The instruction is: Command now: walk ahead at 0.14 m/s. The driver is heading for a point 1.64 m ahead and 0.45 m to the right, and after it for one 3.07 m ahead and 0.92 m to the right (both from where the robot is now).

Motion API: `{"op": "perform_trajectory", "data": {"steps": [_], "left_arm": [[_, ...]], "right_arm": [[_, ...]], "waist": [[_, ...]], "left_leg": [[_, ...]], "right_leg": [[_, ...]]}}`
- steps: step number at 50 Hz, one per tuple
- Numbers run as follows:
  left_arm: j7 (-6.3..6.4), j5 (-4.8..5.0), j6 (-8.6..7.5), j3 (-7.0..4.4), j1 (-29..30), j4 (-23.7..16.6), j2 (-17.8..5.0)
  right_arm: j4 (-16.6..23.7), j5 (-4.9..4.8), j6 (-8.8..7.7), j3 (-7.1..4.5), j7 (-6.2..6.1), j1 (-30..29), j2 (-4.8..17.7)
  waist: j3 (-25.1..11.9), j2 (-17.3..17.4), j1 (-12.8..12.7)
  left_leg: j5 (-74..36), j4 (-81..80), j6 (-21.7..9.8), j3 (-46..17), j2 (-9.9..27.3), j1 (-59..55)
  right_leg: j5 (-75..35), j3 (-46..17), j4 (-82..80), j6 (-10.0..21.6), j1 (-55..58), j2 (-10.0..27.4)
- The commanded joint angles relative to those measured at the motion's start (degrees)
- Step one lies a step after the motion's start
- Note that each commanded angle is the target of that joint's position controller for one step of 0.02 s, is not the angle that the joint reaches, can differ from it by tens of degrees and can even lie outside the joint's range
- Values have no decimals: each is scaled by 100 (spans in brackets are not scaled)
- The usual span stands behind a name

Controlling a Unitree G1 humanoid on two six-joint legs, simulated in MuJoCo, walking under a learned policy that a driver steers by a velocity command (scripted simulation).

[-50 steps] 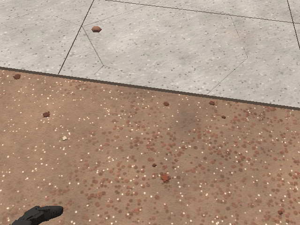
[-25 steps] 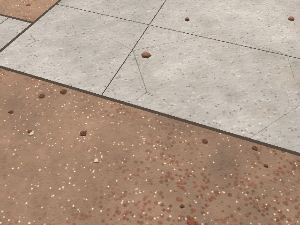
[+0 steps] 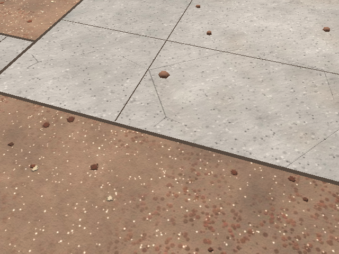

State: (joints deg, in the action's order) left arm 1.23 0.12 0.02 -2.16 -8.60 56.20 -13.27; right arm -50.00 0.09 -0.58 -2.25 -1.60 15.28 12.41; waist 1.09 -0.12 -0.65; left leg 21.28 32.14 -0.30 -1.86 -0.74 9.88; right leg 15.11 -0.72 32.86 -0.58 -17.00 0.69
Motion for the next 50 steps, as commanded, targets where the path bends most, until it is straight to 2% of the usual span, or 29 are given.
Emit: {"op": "perform_trajectory", "data": {"steps": [1, 3, 4, 6, 7, 8, 9, 10, 11, 12, 14, 15, 18, 21, 25, 28, 30, 31, 32, 33, 34, 35, 36, 37, 38, 40, 42, 46, 50], "left_arm": [[10, 67, -82, -131, 183, -194, -581], [-54, 152, -289, -108, 518, -374, -488], [-96, 168, -400, -110, 543, -402, -493], [-198, 186, -563, -132, 155, -260, -489], [-226, 191, -593, -181, -377, -13, -532], [-229, 141, -590, -279, -980, 242, -739], [-225, 133, -595, -446, -1638, 408, -1305], [-286, 59, -621, -441, -2131, 460, -1465], [-284, 12, -662, -284, -1676, 354, -1045], [-285, 30, -680, -214, -1291, 201, -817], [-293, 32, -666, -132, -974, 70, -690], [-283, 10, -629, -85, -1034, 98, -585], [-183, -5, -552, -74, -1382, 187, -714], [-87, -20, -501, -91, -1435, 151, -898], [-58, 55, -490, -113, -1749, 225, -958], [-49, 103, -453, -156, -1788, 268, -981], [-46, 88, -416, -212, -1653, 216, -1114], [-47, 65, -378, -230, -1566, 186, -1160], [-43, 24, -335, -196, -1515, 139, -1072], [-42, -88, -329, -97, -1602, -13, -832], [-103, -7, -462, 128, -2378, -34, 47], [-146, 158, -618, -22, -1907, -29, -628], [-163, 284, -707, -119, -1288, -266, -948], [-120, 253, -743, -120, -991, -334, -934], [-81, 157, -720, -161, -901, -346, -882], [-74, 115, -561, -165, -1158, -303, -644], [-59, 94, -441, -166, -1057, -370, -551], [-59, -2, -423, -191, -163, -713, -600], [-142, 25, -505, -119, 658, -951, -452]], "right_arm": [[110, -76, -53, -230, -31, 438, 890], [62, -141, -179, -303, -38, 568, 1155], [59, -145, -254, -303, -43, 499, 1143], [92, -160, -317, -278, -15, 208, 1045], [145, -172, -304, -265, 8, -28, 1005], [236, -147, -318, -233, 18, -247, 899], [443, -142, -384, -151, 7, -391, 565], [570, -168, -481, -165, -21, -418, 583], [528, -273, -540, -228, 14, -322, 794], [434, -293, -567, -223, 65, -229, 769], [394, -195, -567, -269, 86, -345, 758], [396, -155, -542, -287, 113, -372, 729], [489, -102, -464, -250, 164, -662, 533], [743, -113, -460, -145, 192, -1372, 348], [936, -173, -482, -93, 298, -2007, 410], [1062, -185, -517, -103, 389, -2201, 545], [1005, -165, -536, -191, 409, -1854, 770], [857, -157, -530, -289, 386, -1293, 946], [540, -169, -505, -423, 337, -264, 1168], [315, -97, -474, -526, 265, 803, 1569], [182, -33, -472, -527, 326, 989, 1833], [202, -77, -493, -377, 341, 811, 1267], [252, -94, -520, -305, 329, 281, 1064], [329, -66, -549, -262, 338, -178, 967], [350, 0, -580, -233, 363, -457, 846], [280, 48, -625, -177, 395, -597, 659], [149, 4, -659, -185, 371, -450, 735], [-45, 0, -614, -226, 215, -18, 979], [-211, -62, -562, -220, 140, 385, 1076]], "waist": [[317, 640, 151], [875, 1075, 252], [1013, 1076, 209], [835, 984, -81], [614, 845, -341], [359, 538, -563], [127, -891, -693], [-160, -1708, -825], [80, -988, -511], [248, -665, -335], [366, -353, -192], [315, -444, -166], [279, -432, -220], [416, -385, -345], [638, -473, -478], [689, -477, -341], [339, -590, -34], [-73, -665, 301], [-682, -616, 788], [-1527, 88, 1075], [-2386, 1732, 530], [-1947, 1187, 727], [-1004, 923, 609], [-611, 359, 424], [-368, 216, 227], [-331, 428, -73], [-141, 394, -139], [185, 243, 47], [275, 241, 332]], "left_leg": [[1811, -1378, -701, -1044, 693, 608], [2446, -2017, -1216, -2308, 1560, 461], [2052, -2040, -1325, -2506, 1745, 410], [982, -1698, -1138, -2029, 1593, 336], [532, -1411, -911, -1537, 1277, 739], [-261, -707, -650, -980, 862, 1214], [-554, 1183, -163, 117, -19, 2151], [977, 2774, -1, -56, -336, 3145], [964, 3581, -137, -486, 17, 3615], [427, 3736, -278, -468, 277, 3702], [-507, 3317, -362, -287, 671, 3641], [-764, 3092, -318, -183, 742, 3397], [-1216, 2413, -74, 118, 728, 3371], [-1862, 1177, 64, 258, 621, 3136], [-2439, 227, 22, 371, 433, 2669], [-2249, -130, -210, 264, 408, 2628], [-1921, -205, -401, 388, 196, 1935], [-1781, -184, -536, 529, 6, 1139], [-1766, -183, -708, 573, -76, -211], [-1442, -33, -1065, -771, 1059, -2080], [255, -1091, -1970, -3816, 2335, -3501], [864, -1666, -1756, -4202, 2191, -3114], [490, -1744, -1482, -3261, 2023, -2287], [-315, -1876, -1362, -2519, 1817, -1391], [-969, -2002, -1287, -1964, 1598, -695], [-1357, -2300, -1272, -1378, 1341, -71], [-1512, -2529, -1362, -1042, 1285, 246], [-1722, -2739, -1354, -713, 1247, 83], [-1917, -2719, -1138, -242, 1060, -86]], "right_leg": [[1341, 344, 337, 220, -297, -295], [1022, 326, 970, 348, -1111, -180], [953, 174, 1022, 458, -1287, -16], [858, 208, 278, 628, -737, 44], [438, 298, -274, 640, 299, -80], [97, -37, -489, 654, 1259, 2], [747, -1861, -1354, 1148, 2115, 939], [779, -4006, -2213, 1811, 2802, 1991], [779, -3859, -2126, 1768, 2643, 2118], [652, -3162, -2089, 1557, 2408, 1877], [21, -2149, -2268, 1230, 2063, 1523], [-402, -1732, -2351, 1131, 1912, 1330], [-1591, -1057, -2472, 1162, 1877, 1138], [-1734, -665, -2633, 1120, 1546, 1036], [-1491, -464, -2773, 1123, 1427, 1139], [-1942, -413, -2533, 1030, 1947, 1398], [-3445, -303, -1952, 908, 2206, 1447], [-4514, -173, -1239, 818, 2200, 1346], [-4833, 19, -53, 652, 1772, 1071], [-3014, 194, 1850, 489, 367, 724], [1457, -110, 3762, 212, -1570, -434], [1678, -767, 4437, 327, -2191, -179], [1176, -580, 4500, 427, -2571, 113], [587, -459, 4233, 440, -2319, 421], [232, -414, 3897, 416, -2036, 616], [-30, -450, 3533, 386, -1495, 815], [-137, -367, 3163, 291, -1572, 886], [-1302, -306, 1902, 63, -2330, 903], [-2289, -17, 525, 44, -2040, 627]]}}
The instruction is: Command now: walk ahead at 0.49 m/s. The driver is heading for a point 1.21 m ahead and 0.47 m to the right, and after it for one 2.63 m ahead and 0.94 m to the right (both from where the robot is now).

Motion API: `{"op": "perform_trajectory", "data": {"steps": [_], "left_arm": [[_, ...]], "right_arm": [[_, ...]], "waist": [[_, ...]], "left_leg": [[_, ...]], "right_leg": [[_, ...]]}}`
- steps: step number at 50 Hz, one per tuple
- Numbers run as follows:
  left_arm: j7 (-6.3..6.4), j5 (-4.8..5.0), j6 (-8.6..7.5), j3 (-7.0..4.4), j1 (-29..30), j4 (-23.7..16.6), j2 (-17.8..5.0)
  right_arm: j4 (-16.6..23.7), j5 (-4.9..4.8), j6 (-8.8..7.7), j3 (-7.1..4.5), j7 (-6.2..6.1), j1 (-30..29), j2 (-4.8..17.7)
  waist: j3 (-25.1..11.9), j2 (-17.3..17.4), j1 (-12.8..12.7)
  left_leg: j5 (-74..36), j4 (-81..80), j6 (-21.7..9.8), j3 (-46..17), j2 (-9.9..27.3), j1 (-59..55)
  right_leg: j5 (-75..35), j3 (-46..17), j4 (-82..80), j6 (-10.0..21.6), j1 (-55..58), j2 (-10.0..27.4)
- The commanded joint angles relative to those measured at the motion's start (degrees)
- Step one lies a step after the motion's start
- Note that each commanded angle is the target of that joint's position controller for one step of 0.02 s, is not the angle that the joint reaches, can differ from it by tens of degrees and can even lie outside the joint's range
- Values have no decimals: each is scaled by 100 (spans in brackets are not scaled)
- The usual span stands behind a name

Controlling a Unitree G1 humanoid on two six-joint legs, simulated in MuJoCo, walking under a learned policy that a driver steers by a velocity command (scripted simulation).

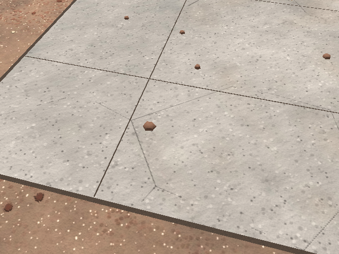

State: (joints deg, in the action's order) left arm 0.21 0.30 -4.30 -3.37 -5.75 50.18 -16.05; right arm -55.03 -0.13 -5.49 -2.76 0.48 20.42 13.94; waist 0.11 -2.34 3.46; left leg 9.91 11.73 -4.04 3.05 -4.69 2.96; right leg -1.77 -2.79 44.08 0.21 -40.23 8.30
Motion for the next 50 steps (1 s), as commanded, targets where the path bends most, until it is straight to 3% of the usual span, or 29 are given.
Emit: {"op": "perform_trajectory", "data": {"steps": [1, 4, 7, 8, 9, 10, 11, 12, 13, 14, 15, 16, 17, 19, 22, 27, 32, 35, 36, 37, 38, 39, 40, 41, 42, 43, 44, 46, 50], "left_arm": [[-66, 24, -83, 21, 557, -407, -159], [-166, 64, -116, 57, 1005, -615, -184], [-267, 80, -168, 32, 1031, -752, -336], [-278, 82, -181, -10, 804, -718, -443], [-269, 75, -192, -96, 278, -586, -597], [-228, 63, -189, -249, -724, -278, -882], [-165, -7, -164, -370, -1820, -66, -1348], [-209, -6, -131, -407, -2014, 70, -1581], [-212, 38, -136, -242, -1874, 0, -979], [-183, 33, -149, -173, -1377, -103, -767], [-180, -5, -156, -133, -929, -202, -671], [-193, -50, -166, -97, -670, -236, -525], [-203, -108, -185, -59, -578, -227, -412], [-217, -69, -219, -63, -634, -150, -419], [-135, -53, -225, -124, -890, -12, -641], [-24, 29, -136, -124, -1391, 176, -691], [42, 110, -12, -175, -1810, 347, -772], [86, 109, 68, -245, -1669, 311, -877], [87, 97, 88, -230, -1574, 266, -833], [79, 37, 92, -151, -1523, 164, -621], [63, -10, 39, -7, -1920, -37, -81], [48, 109, -53, 59, -2216, -75, 70], [53, 239, -83, -112, -1870, -88, -574], [68, 264, -72, -155, -1472, -192, -684], [86, 215, -40, -170, -1303, -224, -612], [94, 166, 24, -215, -1307, -225, -537], [77, 164, 105, -218, -1398, -240, -405], [61, 165, 238, -208, -1344, -342, -221], [18, 106, 291, -225, -900, -596, -221]], "right_arm": [[230, -56, -57, -170, -74, 0, 944], [53, -79, 34, -183, -83, 313, 970], [-13, -94, 140, -231, -111, 321, 1065], [5, -90, 170, -247, -116, 232, 1117], [36, -88, 203, -250, -118, 94, 1147], [79, -55, 229, -192, -121, 56, 1009], [238, 71, 214, -80, -130, 166, 784], [203, 15, 68, 124, -45, 910, 9], [160, -130, -64, -25, -22, 449, 715], [344, -257, -149, -101, -4, -125, 974], [389, -233, -168, -94, -44, -402, 927], [399, -138, -139, -129, -74, -532, 875], [380, -107, -71, -139, -74, -417, 782], [346, -91, 59, -117, -84, -291, 552], [537, -19, 132, -121, -107, -794, 537], [867, -5, 45, -70, -42, -1878, 400], [1129, -80, -78, -44, 99, -2586, 495], [1074, -86, -160, -141, 132, -2190, 781], [914, -75, -177, -237, 104, -1611, 946], [684, -11, -195, -363, 53, -638, 1238], [587, 97, -170, -500, 3, 155, 1781], [546, 53, -111, -448, 26, 274, 1614], [629, 13, -104, -302, 19, -80, 1111], [695, 0, -94, -232, 0, -439, 862], [688, 23, -98, -186, 9, -793, 713], [682, 62, -117, -149, 14, -1028, 570], [658, 96, -126, -150, 19, -1161, 551], [597, 94, -169, -196, 9, -1210, 624], [466, 107, -170, -280, -84, -1041, 839]], "waist": [[405, 460, -9], [513, 462, 122], [430, 581, -21], [276, 678, -173], [-55, 745, -491], [-683, 666, -924], [-1623, -69, -1209], [-2282, -1618, -753], [-1946, -912, -989], [-1114, -643, -916], [-685, -123, -732], [-358, 15, -578], [-309, -113, -391], [-209, -151, -254], [61, -24, -300], [290, -32, -599], [430, -126, -732], [202, -318, -397], [-120, -308, -84], [-873, -164, 321], [-1851, 935, 330], [-2426, 2139, 221], [-1625, 1480, 243], [-966, 1112, 171], [-517, 795, 1], [-278, 884, -177], [-152, 992, -311], [-1, 872, -404], [163, 590, -372]], "left_leg": [[-769, -646, -752, -705, 1485, 479], [-923, -376, -742, -721, 1721, -188], [-1563, 62, -624, -805, 1983, -758], [-2255, 334, -559, -777, 1980, -829], [-3282, 945, -462, -633, 1845, -791], [-3637, 2088, -300, -394, 1525, -372], [-1930, 3997, -93, -114, 1131, 905], [2072, 5760, 226, -397, 55, 3145], [2292, 6373, 114, -1082, 355, 3792], [1753, 6391, 19, -938, 646, 4121], [1195, 6142, 31, -773, 954, 3903], [864, 5802, 72, -731, 1128, 3680], [645, 5613, 87, -775, 1272, 3319], [512, 5284, 164, -716, 1340, 3127], [-118, 4512, 344, -656, 1401, 3620], [-1507, 2679, 448, -437, 1113, 3444], [-1418, 1739, 424, -539, 871, 3252], [-850, 1498, 277, -523, 736, 2453], [-700, 1370, 156, -404, 627, 1624], [-755, 1645, -86, -651, 963, 106], [-334, 1662, -692, -2435, 2347, -2159], [665, 804, -1164, -4402, 3011, -2767], [1222, 607, -909, -3889, 2802, -2108], [1126, 501, -680, -3027, 2625, -1303], [708, 279, -585, -2426, 2398, -488], [379, 80, -517, -1930, 2211, 56], [193, -101, -492, -1568, 2108, 443], [-249, -360, -590, -1052, 2080, 727], [-916, -508, -636, -260, 2041, 525]], "right_leg": [[-654, 224, -796, -35, 315, -185], [-378, 219, -1223, 44, 125, -275], [292, 235, -1506, 257, 288, -383], [522, 338, -1550, 343, 695, -507], [592, 526, -1651, 468, 1485, -711], [460, 547, -1615, 662, 2890, -757], [350, -790, -1429, 1054, 4745, 396], [1659, -3580, -2247, 1942, 6461, 1487], [2288, -3709, -2640, 1710, 6249, 1308], [2011, -2818, -2742, 1455, 5475, 1139], [1368, -2185, -2898, 1351, 4622, 941], [867, -1720, -3072, 1312, 3947, 746], [620, -1416, -3237, 1265, 3553, 601], [336, -1046, -3507, 1325, 3207, 487], [-75, -680, -3735, 1382, 3164, 472], [-71, -228, -3779, 1143, 3196, 144], [117, -552, -3335, 1091, 3805, 411], [-330, -810, -2789, 930, 3997, 551], [-947, -698, -2187, 810, 3894, 342], [-770, -485, -950, 636, 3287, -11], [1013, 26, 1194, 255, 1356, -800], [3618, -252, 2501, 150, 149, -1114], [3389, -557, 3055, 198, -323, -747], [2881, -385, 3052, 241, -426, -478], [2438, -311, 2804, 226, -196, -270], [2139, -348, 2528, 224, 71, -93], [1969, -335, 2407, 215, 360, 5], [1723, -276, 2248, 174, 394, 74], [724, -307, 1336, 74, -17, 67]]}}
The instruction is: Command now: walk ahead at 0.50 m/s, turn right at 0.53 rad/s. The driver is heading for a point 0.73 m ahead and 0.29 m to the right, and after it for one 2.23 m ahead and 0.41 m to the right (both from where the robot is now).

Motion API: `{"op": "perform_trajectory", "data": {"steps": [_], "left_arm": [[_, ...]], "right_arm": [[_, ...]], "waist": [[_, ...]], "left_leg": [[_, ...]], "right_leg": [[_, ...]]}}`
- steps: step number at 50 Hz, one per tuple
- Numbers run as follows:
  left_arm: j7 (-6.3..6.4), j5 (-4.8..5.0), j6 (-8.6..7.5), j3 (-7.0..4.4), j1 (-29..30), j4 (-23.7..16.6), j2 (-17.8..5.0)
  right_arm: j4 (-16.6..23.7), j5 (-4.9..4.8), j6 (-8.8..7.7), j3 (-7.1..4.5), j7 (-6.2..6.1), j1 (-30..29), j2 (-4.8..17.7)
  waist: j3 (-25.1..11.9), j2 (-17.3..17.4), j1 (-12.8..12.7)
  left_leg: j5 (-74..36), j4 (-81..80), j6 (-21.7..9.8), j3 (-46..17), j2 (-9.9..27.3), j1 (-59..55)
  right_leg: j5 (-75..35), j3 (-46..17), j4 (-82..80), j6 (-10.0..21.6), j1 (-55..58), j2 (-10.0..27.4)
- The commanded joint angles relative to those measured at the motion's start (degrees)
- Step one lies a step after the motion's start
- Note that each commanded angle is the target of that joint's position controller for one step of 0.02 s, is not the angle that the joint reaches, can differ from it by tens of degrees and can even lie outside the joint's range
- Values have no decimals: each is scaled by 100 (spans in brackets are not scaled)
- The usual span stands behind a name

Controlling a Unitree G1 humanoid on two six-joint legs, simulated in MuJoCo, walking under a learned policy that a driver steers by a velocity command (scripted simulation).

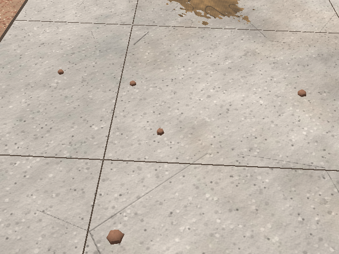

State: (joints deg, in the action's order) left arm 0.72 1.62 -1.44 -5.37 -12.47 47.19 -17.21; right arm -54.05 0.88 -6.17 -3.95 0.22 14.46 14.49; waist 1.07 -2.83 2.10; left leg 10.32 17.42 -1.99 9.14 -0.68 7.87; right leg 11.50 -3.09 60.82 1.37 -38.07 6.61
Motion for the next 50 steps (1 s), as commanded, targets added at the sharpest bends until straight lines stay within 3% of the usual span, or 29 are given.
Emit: {"op": "perform_trajectory", "data": {"steps": [1, 6, 9, 11, 12, 13, 14, 15, 16, 17, 18, 19, 20, 22, 25, 29, 31, 34, 36, 37, 38, 39, 40, 41, 42, 43, 44, 47, 50], "left_arm": [[-71, -27, -15, -11, -84, -347, -83], [-275, -45, -59, 94, 934, -745, 23], [-367, -37, -40, 88, 1217, -991, -61], [-394, -43, -15, 2, 1000, -1057, -242], [-388, -31, 0, -92, 564, -988, -402], [-354, -10, 3, -250, -290, -772, -652], [-238, 0, 53, -476, -1295, -502, -1134], [-186, 57, 15, -561, -1137, -506, -1831], [-225, -35, -86, -409, -1356, -726, -1426], [-253, -92, -177, -297, -1161, -670, -1059], [-246, -69, -226, -239, -815, -708, -875], [-234, -67, -230, -167, -352, -802, -658], [-206, -132, -237, -106, -81, -910, -522], [-155, -130, -256, -102, -19, -955, -575], [-34, -90, -272, -166, -294, -889, -812], [23, -53, -225, -185, -611, -795, -830], [18, -28, -209, -192, -809, -708, -825], [53, -15, -155, -182, -923, -659, -756], [78, -35, -103, -188, -843, -687, -758], [75, -44, -86, -144, -765, -733, -644], [49, -90, -100, -32, -685, -837, -364], [56, -67, -139, 75, -1246, -974, 1], [56, 73, -187, 101, -1615, -1042, -187], [59, 110, -163, -25, -1228, -946, -730], [55, 42, -124, -62, -706, -1026, -857], [47, -22, -103, -70, -451, -1095, -782], [23, -44, -77, -88, -375, -1129, -694], [-32, 12, 19, -24, -416, -1210, -347], [-50, -26, 31, 14, -140, -1366, -269]], "right_arm": [[360, 6, -84, -171, -77, -428, 825], [285, -82, 50, -238, -133, -33, 1068], [227, -174, 183, -292, -127, 150, 1199], [273, -229, 259, -340, -139, 45, 1357], [298, -257, 306, -362, -147, -18, 1426], [332, -286, 347, -347, -152, -131, 1411], [408, -176, 321, -270, -160, -72, 1220], [755, 82, 163, 13, -76, 415, 295], [848, -160, -103, -5, 8, -87, 649], [1021, -393, -235, -90, 53, -711, 956], [1015, -336, -296, -62, 30, -751, 892], [914, -182, -285, -97, -13, -678, 923], [872, -129, -213, -146, -15, -528, 989], [896, -70, -61, -158, -7, -453, 893], [1104, 10, 22, -85, -35, -973, 667], [1353, -61, -15, 10, 44, -1746, 499], [1479, -121, -42, 2, 82, -1971, 569], [1556, -139, -116, -63, 142, -1976, 791], [1493, -145, -178, -123, 151, -1631, 908], [1358, -117, -208, -198, 126, -1128, 1014], [1260, -13, -241, -282, 91, -364, 1250], [1167, 84, -203, -402, 44, 468, 1732], [1007, -42, -135, -391, 105, 647, 1631], [1147, -114, -94, -249, 94, 319, 1074], [1204, -93, -32, -177, 65, 30, 843], [1197, -43, 6, -127, 58, -235, 736], [1168, -10, 12, -86, 45, -379, 622], [1049, -42, -58, -123, 32, -383, 705], [950, -48, -82, -198, 12, -290, 927]], "waist": [[97, 613, -201], [385, 461, 174], [458, 529, 188], [190, 722, -55], [-103, 801, -335], [-533, 710, -832], [-1072, 247, -1239], [-1399, -1358, -492], [-2239, -708, -858], [-1420, -335, -958], [-976, 5, -715], [-645, 210, -446], [-524, 108, -231], [-414, 135, -88], [-182, 145, -189], [-17, -122, -513], [9, -190, -607], [-26, -290, -556], [-111, -487, -353], [-341, -495, -86], [-1010, -249, 284], [-1949, 1018, 251], [-2178, 2275, 110], [-1350, 1430, 232], [-772, 954, 259], [-371, 745, 131], [-162, 818, -4], [-57, 918, -140], [-37, 714, -119]], "left_leg": [[-1060, -1081, -798, -660, 1587, -19], [-1251, -1015, -702, -54, 1665, -576], [-1860, -647, -588, 122, 1838, -1187], [-3648, 49, -466, 307, 1849, -1381], [-4554, 762, -401, 399, 1798, -1372], [-4788, 1905, -244, 567, 1595, -1042], [-3396, 3598, 44, 584, 1369, 278], [1983, 5635, 408, 175, 221, 2987], [2462, 6342, 326, -1254, -19, 3683], [1890, 6296, 157, -1339, 257, 4212], [1375, 5815, 57, -1349, 517, 4029], [1068, 5293, 90, -1362, 712, 3574], [853, 4961, 127, -1413, 838, 3112], [663, 4475, 284, -1331, 818, 2768], [-203, 3368, 528, -1215, 647, 2825], [-1564, 1723, 544, -1140, 272, 2319], [-1693, 1418, 501, -1212, 189, 2174], [-1246, 1050, 363, -1368, 151, 2091], [-724, 932, 208, -1292, 96, 1652], [-722, 730, 66, -1191, 66, 935], [-661, 907, -244, -1668, 659, -397], [-28, 788, -962, -3654, 1981, -2515], [1397, 124, -1435, -5654, 2624, -3054], [2094, -52, -1182, -5041, 2401, -2409], [1701, -84, -925, -4060, 2149, -1630], [1030, -228, -833, -3391, 1888, -882], [557, -369, -767, -2901, 1687, -420], [-196, -753, -842, -2031, 1559, 24], [-906, -891, -948, -1475, 1648, -160]], "right_leg": [[-888, -204, -686, -44, -197, 216], [-1296, 336, -1949, 44, -151, 74], [-736, 552, -2288, 216, -182, -63], [-151, 863, -2359, 427, 419, -395], [79, 1030, -2399, 565, 1040, -643], [-228, 1131, -2800, 763, 2224, -937], [-326, 341, -2968, 1055, 4031, -646], [312, -2820, -3414, 2067, 5878, 849], [1155, -4478, -4398, 2406, 6237, 1337], [711, -3710, -4541, 2058, 5798, 1202], [241, -2974, -4486, 1837, 4991, 961], [-336, -2362, -4515, 1662, 4129, 718], [-803, -2007, -4624, 1585, 3530, 559], [-1288, -1714, -4807, 1589, 2968, 416], [-1588, -1271, -4908, 1518, 2592, 194], [-866, -1027, -4821, 1162, 2323, -120], [-642, -1243, -4683, 1099, 2445, -21], [-528, -1717, -4176, 1014, 2980, 177], [-802, -1959, -3786, 922, 3138, 214], [-1139, -1890, -3333, 787, 3059, -12], [-1006, -1578, -2131, 581, 2572, -335], [642, -833, -129, 146, 887, -1072], [2354, -694, 1077, 19, -460, -1055], [1915, -804, 1563, -29, -867, -692], [1437, -564, 1545, -39, -831, -474], [1099, -480, 1280, -42, -620, -301], [880, -486, 999, -23, -412, -133], [587, -315, 587, -49, -158, 49], [-24, -301, -37, -137, -436, 110]]}}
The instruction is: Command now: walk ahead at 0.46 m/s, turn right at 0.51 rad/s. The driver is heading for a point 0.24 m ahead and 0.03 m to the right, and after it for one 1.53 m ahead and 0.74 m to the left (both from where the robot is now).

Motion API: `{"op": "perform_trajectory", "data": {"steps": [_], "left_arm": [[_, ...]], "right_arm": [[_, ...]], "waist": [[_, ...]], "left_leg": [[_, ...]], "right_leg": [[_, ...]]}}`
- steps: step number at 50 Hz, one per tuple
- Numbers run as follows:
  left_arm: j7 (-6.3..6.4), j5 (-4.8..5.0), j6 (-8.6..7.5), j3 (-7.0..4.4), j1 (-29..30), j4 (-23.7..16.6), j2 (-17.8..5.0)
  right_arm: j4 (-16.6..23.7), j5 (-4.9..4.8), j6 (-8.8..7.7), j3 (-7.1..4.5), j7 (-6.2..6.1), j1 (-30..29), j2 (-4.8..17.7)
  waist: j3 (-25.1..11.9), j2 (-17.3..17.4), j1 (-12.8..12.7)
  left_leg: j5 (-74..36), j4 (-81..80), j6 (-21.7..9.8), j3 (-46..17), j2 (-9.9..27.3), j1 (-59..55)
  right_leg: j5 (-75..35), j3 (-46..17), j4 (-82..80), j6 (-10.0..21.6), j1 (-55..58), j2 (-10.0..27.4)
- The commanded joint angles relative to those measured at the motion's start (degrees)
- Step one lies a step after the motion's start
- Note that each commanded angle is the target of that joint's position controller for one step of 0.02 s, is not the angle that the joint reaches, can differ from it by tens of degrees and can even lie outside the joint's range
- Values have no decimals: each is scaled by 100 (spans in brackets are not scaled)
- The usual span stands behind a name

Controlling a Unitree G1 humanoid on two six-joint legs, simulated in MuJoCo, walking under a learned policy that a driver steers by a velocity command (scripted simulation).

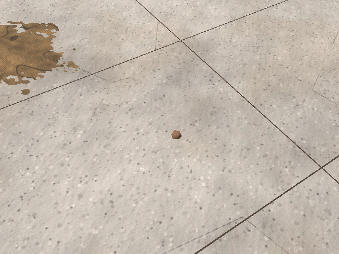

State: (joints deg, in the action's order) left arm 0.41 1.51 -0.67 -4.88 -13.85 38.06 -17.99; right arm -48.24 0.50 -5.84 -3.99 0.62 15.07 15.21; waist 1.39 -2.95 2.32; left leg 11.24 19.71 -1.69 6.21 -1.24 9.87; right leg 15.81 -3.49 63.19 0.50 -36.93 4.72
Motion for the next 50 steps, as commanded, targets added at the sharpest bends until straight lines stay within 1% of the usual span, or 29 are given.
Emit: {"op": "perform_trajectory", "data": {"steps": [1, 4, 7, 8, 10, 11, 12, 13, 14, 15, 16, 17, 18, 21, 23, 26, 29, 30, 31, 32, 33, 34, 35, 36, 37, 39, 43, 46, 50], "left_arm": [[-31, -45, -70, -5, 127, -480, -132], [-122, -133, -204, 119, 596, -558, 133], [-222, -134, -288, 95, 1008, -662, 23], [-230, -142, -305, 56, 990, -672, -86], [-182, -226, -333, -81, 282, -418, -386], [-112, -308, -340, -191, -165, -306, -760], [-11, -542, -284, -227, -632, -337, -1146], [-7, -458, -193, -131, -560, -410, -930], [-36, -321, -101, -110, -425, -430, -789], [-34, -224, -76, -69, -113, -396, -668], [-32, -179, -83, -12, 215, -335, -496], [-23, -201, -89, 10, 556, -315, -396], [-14, -270, -91, -22, 820, -282, -464], [50, -327, -140, -50, 1185, -207, -443], [115, -287, -138, -75, 1205, -110, -476], [173, -215, -62, -126, 1129, 47, -614], [176, -60, 34, -155, 1196, 178, -694], [177, -19, 70, -136, 1057, 272, -572], [161, -72, 120, -99, 711, 410, -349], [135, -318, 145, -25, 628, 239, -121], [189, -281, 130, -92, 1290, 39, -360], [223, -159, 140, -146, 1412, 36, -495], [264, -146, 156, -184, 1244, 136, -518], [310, -198, 178, -216, 1134, 271, -557], [326, -233, 176, -234, 1068, 298, -564], [299, -191, 126, -227, 969, 336, -467], [261, -152, 56, -139, 1159, 293, -274], [192, -128, 20, -113, 1215, 294, -287], [96, -84, -69, -126, 1106, 316, -405]], "right_arm": [[333, -8, -100, -186, -27, -326, 866], [199, -86, 8, -145, -30, -259, 917], [27, -216, 123, -162, -14, 118, 1129], [-6, -247, 157, -178, -17, 129, 1200], [-20, -289, 191, -154, -36, 0, 1162], [-5, -201, 157, -75, -32, 135, 937], [143, 3, 95, 113, 11, 466, 435], [6, -95, 130, 193, 24, 1006, 353], [0, -255, 221, 0, 22, 745, 971], [133, -306, 312, -30, -11, 355, 974], [117, -243, 441, -29, -83, 251, 837], [93, -184, 600, -60, -166, 297, 806], [82, -160, 735, -57, -221, 446, 705], [231, -110, 898, -92, -287, 466, 599], [417, -82, 910, -68, -236, 139, 548], [626, -82, 916, -92, -118, -119, 650], [653, -65, 919, -156, -11, 65, 693], [599, -25, 911, -208, -13, 212, 774], [631, 9, 888, -303, -62, 286, 1103], [883, -5, 867, -397, -172, 172, 1723], [969, 207, 739, -379, -91, 300, 1771], [982, 220, 610, -353, -49, 135, 1649], [1027, 83, 548, -332, -74, -200, 1502], [1094, -35, 553, -258, -115, -448, 1250], [1144, -77, 569, -219, -167, -577, 1162], [1196, -50, 592, -175, -237, -485, 1054], [1242, -104, 642, -237, -321, -272, 1171], [1333, -92, 706, -287, -320, -329, 1266], [1446, -100, 769, -310, -247, -465, 1287]], "waist": [[-17, 640, -116], [22, 631, -38], [-92, 761, 92], [-146, 834, 15], [-538, 829, -453], [-939, 601, -609], [-1850, -478, -614], [-2872, -1221, -543], [-2615, -708, -673], [-1958, -527, -560], [-1398, -309, -395], [-1049, -387, -202], [-847, -519, -27], [-675, -596, 118], [-681, -526, 22], [-761, -510, -62], [-716, -398, 101], [-649, -181, 112], [-380, 780, 6], [-142, 2486, -261], [-414, 2021, 192], [-358, 1478, 93], [-328, 1169, -110], [-388, 1012, -195], [-452, 1081, -269], [-700, 1009, -289], [-759, 995, -140], [-661, 1135, -86], [-658, 1230, -75]], "left_leg": [[-1545, -1086, -980, -974, 1619, -297], [-2913, -846, -836, -313, 1246, -45], [-3204, -470, -756, -534, 1347, -510], [-3256, -234, -686, -651, 1394, -671], [-3491, 611, -412, -683, 1201, -635], [-2730, 1409, -131, -516, 852, -138], [170, 3204, 290, -341, 369, 1552], [3153, 4492, 466, -962, 102, 2009], [3138, 5043, 497, -1195, 294, 2266], [2871, 5115, 487, -1020, 442, 2709], [2518, 4873, 550, -932, 590, 2718], [2181, 4666, 635, -910, 678, 2350], [1846, 4647, 719, -751, 611, 1890], [1260, 4184, 686, -620, 615, 1492], [882, 3555, 559, -606, 692, 1371], [735, 2947, 399, -499, 670, 1148], [352, 1838, 105, -199, 457, 565], [112, 1366, -70, -215, 301, 269], [-890, 490, -363, -1060, 696, 53], [-2504, 110, -1167, -3099, 2050, -420], [-1946, -287, -1829, -3697, 2339, 23], [-1418, -333, -1639, -3302, 2055, 40], [-1103, -247, -1298, -2929, 1786, -2], [-1029, -183, -1067, -2688, 1629, -14], [-1257, -140, -1001, -2530, 1514, 91], [-1639, -65, -1000, -2384, 1360, -95], [-1549, 57, -1024, -2515, 1263, -539], [-1103, 61, -1089, -2746, 1195, -274], [-1427, 203, -1148, -3193, 1138, -89]], "right_leg": [[-703, -240, -674, -58, -422, 238], [-1472, 251, -2142, -28, 449, -54], [-1634, 398, -2910, 30, 809, -291], [-1514, 353, -3158, 96, 952, -354], [-2143, 437, -3901, 313, 2150, -535], [-3850, 182, -3827, 498, 3229, -124], [-6489, -1235, -3117, 1231, 5273, 1482], [-6789, -2185, -3193, 1964, 5684, 2343], [-5794, -1765, -3426, 1860, 5121, 2002], [-4740, -1340, -3642, 1638, 4621, 1728], [-3741, -988, -3971, 1452, 3851, 1483], [-2906, -692, -4316, 1329, 3037, 1314], [-2428, -409, -4607, 1307, 2307, 1211], [-1647, 105, -4912, 1320, 1691, 1205], [-1449, 291, -4909, 1276, 1773, 1261], [-1356, 355, -4788, 1223, 2064, 1452], [-981, 572, -4283, 879, 2145, 1404], [-500, 752, -3841, 599, 2009, 1179], [239, 1234, -2745, 118, 1539, 682], [2202, 1474, -895, -503, -12, -213], [2416, 410, 48, -429, -301, -534], [1916, 123, 362, -301, -394, -427], [1335, 15, 312, -228, -471, -326], [996, -39, 245, -242, -417, -259], [724, -41, 278, -284, -220, -292], [389, -57, 230, -345, -34, -411], [199, -159, -957, -498, 9, -497], [255, -178, -1682, -559, 468, -573], [470, -199, -2351, -501, 1067, -697]]}}
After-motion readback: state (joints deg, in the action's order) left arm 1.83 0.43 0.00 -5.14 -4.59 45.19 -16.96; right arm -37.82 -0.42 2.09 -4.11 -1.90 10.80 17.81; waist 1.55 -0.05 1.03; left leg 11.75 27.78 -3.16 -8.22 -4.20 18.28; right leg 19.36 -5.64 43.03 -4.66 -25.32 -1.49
